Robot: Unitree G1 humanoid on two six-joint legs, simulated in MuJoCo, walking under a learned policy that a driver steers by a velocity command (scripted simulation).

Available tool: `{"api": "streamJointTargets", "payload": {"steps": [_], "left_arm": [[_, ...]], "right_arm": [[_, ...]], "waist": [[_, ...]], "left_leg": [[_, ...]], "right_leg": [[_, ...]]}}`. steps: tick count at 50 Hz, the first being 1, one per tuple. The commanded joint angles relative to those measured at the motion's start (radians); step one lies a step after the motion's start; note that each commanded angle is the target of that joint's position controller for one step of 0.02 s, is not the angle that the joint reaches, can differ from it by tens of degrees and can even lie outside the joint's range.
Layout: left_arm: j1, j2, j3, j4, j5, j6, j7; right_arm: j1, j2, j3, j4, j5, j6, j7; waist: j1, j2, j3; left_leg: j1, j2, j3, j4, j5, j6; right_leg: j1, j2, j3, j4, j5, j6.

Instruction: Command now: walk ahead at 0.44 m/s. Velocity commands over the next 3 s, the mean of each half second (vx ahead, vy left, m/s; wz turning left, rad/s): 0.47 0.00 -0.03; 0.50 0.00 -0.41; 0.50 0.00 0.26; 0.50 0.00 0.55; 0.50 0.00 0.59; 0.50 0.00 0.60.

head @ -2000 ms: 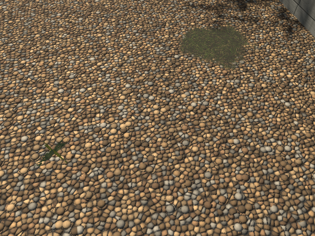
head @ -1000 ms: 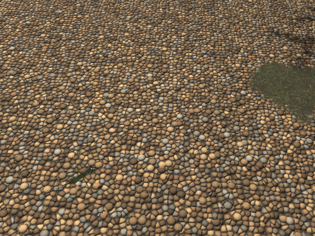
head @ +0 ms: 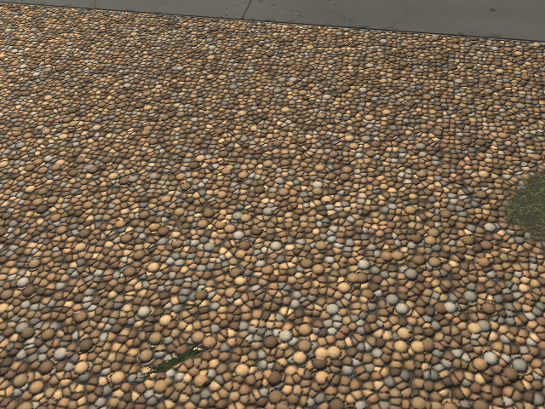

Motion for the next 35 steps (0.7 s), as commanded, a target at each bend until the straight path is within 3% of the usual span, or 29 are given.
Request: {"api": "streamJointTargets", "payload": {"steps": [1,8,13,16,17,18,19,20,21,22,23,24,25,26,30,35], "left_arm": [[0.055,0.094,0.011,-0.015,-0.005,-0.028,0.006],[0.180,0.081,-0.001,0.062,-0.012,-0.038,0.012],[0.213,0.094,-0.001,0.096,-0.009,-0.041,0.020],[0.189,0.110,0.002,0.108,-0.004,-0.036,0.027],[0.179,0.121,0.005,0.111,-0.001,-0.033,0.028],[0.169,0.126,0.006,0.114,-0.001,-0.026,0.027],[0.173,0.110,0.000,0.104,-0.004,-0.024,0.025],[0.283,-0.009,-0.027,0.075,-0.041,-0.022,0.012],[0.272,0.053,-0.008,0.092,-0.029,-0.021,0.016],[0.166,0.093,0.007,0.065,-0.021,-0.017,0.019],[0.115,0.080,0.004,0.054,-0.020,-0.022,0.013],[0.106,0.057,0.003,0.061,-0.015,-0.015,0.010],[0.123,0.045,0.003,0.067,0.002,-0.001,0.004],[0.137,0.027,0.001,0.076,0.008,0.014,-0.003],[0.033,0.017,0.004,0.037,0.005,0.042,-0.019],[-0.151,0.004,-0.007,-0.030,-0.002,0.037,-0.030]], "right_arm": [[-0.020,-0.050,-0.005,-0.050,-0.013,-0.005,0.016],[-0.283,-0.020,0.011,-0.138,-0.007,0.010,0.024],[-0.391,-0.022,0.018,-0.184,0.002,0.008,0.021],[-0.343,-0.043,0.007,-0.179,0.002,0.000,0.010],[-0.263,-0.059,-0.003,-0.156,0.001,-0.005,0.002],[-0.109,-0.076,-0.015,-0.105,-0.002,-0.013,-0.007],[0.062,-0.126,-0.034,-0.057,-0.021,-0.023,-0.018],[0.178,-0.238,-0.062,-0.052,-0.048,-0.026,-0.027],[0.134,-0.212,-0.058,-0.055,-0.011,-0.013,-0.018],[0.009,-0.165,-0.046,-0.071,0.006,-0.012,-0.018],[-0.069,-0.095,-0.028,-0.086,0.008,-0.021,-0.015],[-0.093,-0.061,-0.018,-0.081,0.006,-0.031,-0.015],[-0.093,-0.036,-0.010,-0.067,0.010,-0.039,-0.019],[-0.078,-0.024,-0.005,-0.057,0.008,-0.048,-0.021],[0.002,-0.049,-0.009,-0.026,0.013,-0.073,-0.026],[0.074,-0.037,0.001,-0.003,0.012,-0.071,-0.035]], "waist": [[0.005,-0.107,0.042],[0.041,-0.096,0.094],[0.054,-0.106,0.107],[0.016,-0.107,0.079],[-0.018,-0.113,0.031],[-0.081,-0.093,-0.050],[-0.140,-0.058,-0.151],[-0.107,0.157,-0.317],[-0.101,0.127,-0.337],[-0.053,0.051,-0.148],[-0.029,0.007,-0.057],[-0.002,0.008,-0.011],[0.025,0.026,0.011],[0.036,0.033,0.010],[0.041,0.020,0.046],[0.009,0.012,0.082]], "left_leg": [[-0.261,0.073,-0.009,0.042,0.108,-0.013],[-0.358,0.072,0.060,-0.211,0.262,-0.075],[-0.247,0.039,0.090,-0.403,0.317,-0.042],[-0.146,0.002,0.103,-0.459,0.235,0.007],[-0.045,-0.031,0.115,-0.475,0.195,0.025],[0.130,-0.065,0.134,-0.531,0.199,0.047],[0.379,0.028,0.033,-0.542,0.149,0.084],[0.705,0.360,-0.445,-0.595,-0.050,0.196],[0.656,0.422,-0.715,-0.772,-0.134,0.221],[0.497,0.375,-0.529,-0.787,-0.173,0.175],[0.346,0.337,-0.392,-0.825,-0.079,0.144],[0.254,0.291,-0.281,-0.852,0.022,0.103],[0.186,0.255,-0.193,-0.869,0.098,0.073],[0.158,0.239,-0.140,-0.880,0.152,0.061],[0.188,0.218,0.006,-0.911,0.306,0.046],[0.254,0.184,0.138,-0.900,0.487,0.015]], "right_leg": [[0.142,-0.255,0.324,-0.315,-0.046,-0.107],[0.173,-0.224,0.170,-0.335,0.244,-0.132],[0.201,-0.245,0.126,-0.315,0.389,-0.121],[0.273,-0.266,0.104,-0.209,0.641,-0.099],[0.287,-0.258,0.089,-0.101,0.787,-0.085],[0.263,-0.227,0.058,0.084,0.845,-0.067],[0.103,-0.186,0.033,0.330,0.655,-0.051],[-0.250,-0.048,-0.015,0.733,0.096,-0.002],[-0.374,0.026,0.106,0.888,-0.281,-0.016],[-0.435,-0.049,0.136,0.903,-0.180,-0.029],[-0.405,-0.091,0.132,0.844,-0.092,-0.033],[-0.359,-0.117,0.129,0.792,-0.056,-0.033],[-0.311,-0.133,0.130,0.756,-0.040,-0.024],[-0.280,-0.136,0.126,0.744,-0.030,-0.017],[-0.400,-0.149,0.105,0.697,0.078,0.001],[-0.475,-0.132,0.043,0.465,0.238,0.016]]}}
Next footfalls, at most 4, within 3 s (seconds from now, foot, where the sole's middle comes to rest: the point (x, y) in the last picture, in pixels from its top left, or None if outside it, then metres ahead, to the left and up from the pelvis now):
0.38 left None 0.37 0.11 -0.78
0.94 right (323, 359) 0.63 -0.07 -0.78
1.46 left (292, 260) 0.95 0.00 -0.78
1.98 right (327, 175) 1.29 -0.14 -0.78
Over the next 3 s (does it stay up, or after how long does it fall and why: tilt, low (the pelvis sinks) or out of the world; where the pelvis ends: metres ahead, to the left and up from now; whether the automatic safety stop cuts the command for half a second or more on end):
stays up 1.56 0.20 -0.01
